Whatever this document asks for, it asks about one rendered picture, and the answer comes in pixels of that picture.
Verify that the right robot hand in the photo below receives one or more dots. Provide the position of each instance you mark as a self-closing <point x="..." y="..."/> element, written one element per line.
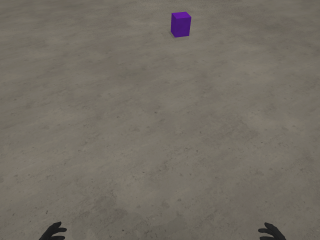
<point x="271" y="230"/>

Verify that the carton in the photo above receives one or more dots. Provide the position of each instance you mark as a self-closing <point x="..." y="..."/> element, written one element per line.
<point x="180" y="24"/>

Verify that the left robot hand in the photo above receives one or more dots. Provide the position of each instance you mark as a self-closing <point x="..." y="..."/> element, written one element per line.
<point x="53" y="229"/>

